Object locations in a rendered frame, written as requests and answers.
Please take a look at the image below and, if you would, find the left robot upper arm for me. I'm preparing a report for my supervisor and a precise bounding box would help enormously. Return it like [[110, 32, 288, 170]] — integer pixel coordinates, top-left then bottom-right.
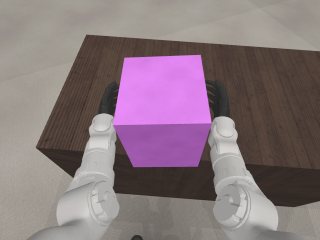
[[26, 180, 120, 240]]

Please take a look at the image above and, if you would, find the right robot hand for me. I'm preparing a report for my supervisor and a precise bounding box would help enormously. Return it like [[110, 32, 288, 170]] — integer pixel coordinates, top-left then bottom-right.
[[205, 80, 230, 118]]

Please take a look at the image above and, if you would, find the left robot forearm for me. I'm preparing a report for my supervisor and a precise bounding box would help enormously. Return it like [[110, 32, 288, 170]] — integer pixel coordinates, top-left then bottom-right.
[[56, 113, 117, 222]]

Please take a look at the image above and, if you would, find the left robot hand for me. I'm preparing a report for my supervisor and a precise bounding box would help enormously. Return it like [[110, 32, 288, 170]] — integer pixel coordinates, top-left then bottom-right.
[[98, 81, 120, 116]]

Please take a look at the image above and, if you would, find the carton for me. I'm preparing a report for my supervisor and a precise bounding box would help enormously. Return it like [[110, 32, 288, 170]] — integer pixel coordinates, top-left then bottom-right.
[[113, 55, 212, 167]]

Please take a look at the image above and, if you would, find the pedestal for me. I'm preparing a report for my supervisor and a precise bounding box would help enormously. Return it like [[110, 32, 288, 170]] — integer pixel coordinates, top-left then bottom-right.
[[35, 34, 320, 207]]

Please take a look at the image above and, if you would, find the right robot upper arm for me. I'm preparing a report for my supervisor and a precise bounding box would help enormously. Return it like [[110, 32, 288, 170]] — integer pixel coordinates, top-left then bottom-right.
[[213, 184, 309, 240]]

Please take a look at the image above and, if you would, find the right robot forearm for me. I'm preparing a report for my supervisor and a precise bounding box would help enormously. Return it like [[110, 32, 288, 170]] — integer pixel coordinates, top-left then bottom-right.
[[208, 116, 267, 198]]

